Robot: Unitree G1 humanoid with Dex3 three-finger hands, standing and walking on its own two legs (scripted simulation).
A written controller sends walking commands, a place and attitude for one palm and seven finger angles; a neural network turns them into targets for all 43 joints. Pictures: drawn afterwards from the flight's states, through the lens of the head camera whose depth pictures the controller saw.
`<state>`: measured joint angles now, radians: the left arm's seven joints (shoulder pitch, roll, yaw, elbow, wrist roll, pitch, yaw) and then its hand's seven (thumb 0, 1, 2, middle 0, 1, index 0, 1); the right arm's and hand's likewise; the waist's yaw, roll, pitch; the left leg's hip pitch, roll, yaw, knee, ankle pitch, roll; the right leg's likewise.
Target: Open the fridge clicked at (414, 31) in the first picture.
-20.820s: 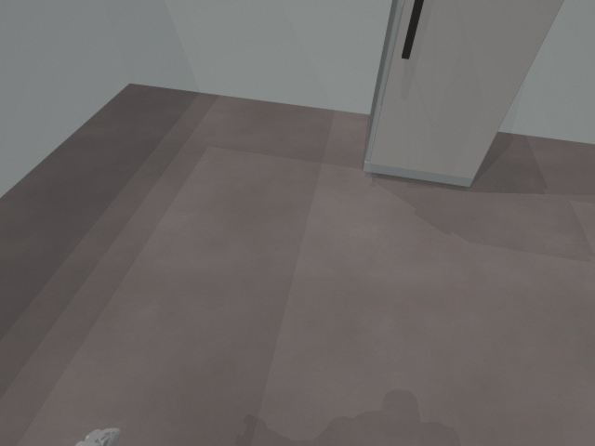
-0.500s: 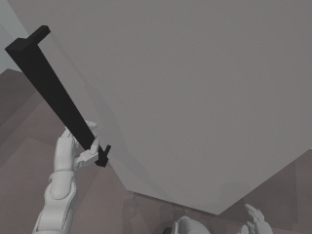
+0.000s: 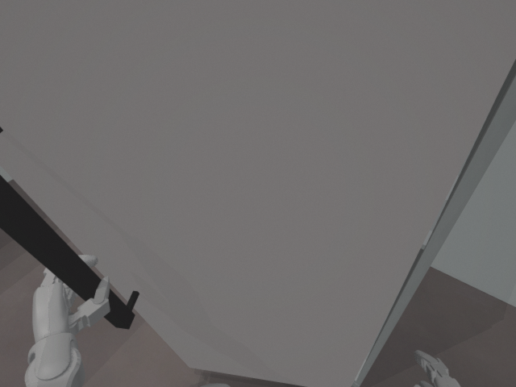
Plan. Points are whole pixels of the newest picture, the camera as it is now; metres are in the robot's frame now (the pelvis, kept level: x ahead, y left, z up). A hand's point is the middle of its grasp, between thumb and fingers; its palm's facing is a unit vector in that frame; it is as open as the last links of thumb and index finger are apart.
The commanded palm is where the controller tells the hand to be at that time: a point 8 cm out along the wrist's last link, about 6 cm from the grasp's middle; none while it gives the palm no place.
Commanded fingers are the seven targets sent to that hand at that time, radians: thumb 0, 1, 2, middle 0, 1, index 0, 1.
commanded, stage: walk backward, drawing the door open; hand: left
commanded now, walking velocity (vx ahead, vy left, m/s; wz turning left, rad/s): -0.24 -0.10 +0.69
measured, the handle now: (75, 251) +0.30 +0.28 +0.10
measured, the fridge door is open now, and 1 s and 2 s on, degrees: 28 70 84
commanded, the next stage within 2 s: stop walking and hold the door back in 1.24 s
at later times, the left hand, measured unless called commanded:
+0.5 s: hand out of the picture +0.05 +0.21 +0.04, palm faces +0.51 -0.81 -0.30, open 6.0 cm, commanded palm -0.01 +0.24 +0.02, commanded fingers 0.00 0.90 0.90 -0.45 -1.40 -0.45 -1.40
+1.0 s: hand out of the picture -0.07 +0.14 +0.04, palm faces +0.68 -0.72 -0.18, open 6.0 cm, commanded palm -0.13 +0.16 +0.02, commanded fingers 0.00 0.90 0.90 -0.45 -1.40 -0.45 -1.40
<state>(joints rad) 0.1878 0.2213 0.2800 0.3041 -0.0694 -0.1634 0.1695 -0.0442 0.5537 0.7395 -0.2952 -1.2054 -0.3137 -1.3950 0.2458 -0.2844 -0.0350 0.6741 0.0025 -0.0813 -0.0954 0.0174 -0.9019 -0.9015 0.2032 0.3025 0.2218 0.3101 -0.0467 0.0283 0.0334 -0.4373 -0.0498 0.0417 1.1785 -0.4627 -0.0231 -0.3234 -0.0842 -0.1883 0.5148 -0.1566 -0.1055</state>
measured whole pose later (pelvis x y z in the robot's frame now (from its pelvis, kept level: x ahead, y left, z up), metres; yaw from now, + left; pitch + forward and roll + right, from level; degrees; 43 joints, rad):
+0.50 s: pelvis -0.10 -0.04 +0.01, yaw +17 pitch +1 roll -2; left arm 0.40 0.18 0.09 -0.01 -0.02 -0.19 0.14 -0.05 0.59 0.73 -0.24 -1.29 -0.42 -1.39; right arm 0.26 -0.16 0.03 0.60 -0.01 -0.09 -0.06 0.02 -0.90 -0.90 0.21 0.30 0.20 0.30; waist 0.00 0.10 0.02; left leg -0.26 0.02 -0.10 0.46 -0.21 -0.01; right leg -0.34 -0.01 -0.07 0.81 -0.47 0.07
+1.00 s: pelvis -0.18 -0.13 -0.01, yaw +34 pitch +1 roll +2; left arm 0.34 0.15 0.03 -0.10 -0.02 -0.18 0.13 -0.05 0.60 0.74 -0.28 -1.33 -0.42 -1.39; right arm 0.18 -0.27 -0.04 0.54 -0.03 -0.07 -0.13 0.02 -0.90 -0.90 0.20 0.30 0.19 0.30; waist -0.04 -0.03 0.05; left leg -0.19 0.03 0.08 0.49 -0.26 -0.02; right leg -0.34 -0.13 -0.27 0.63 -0.29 -0.05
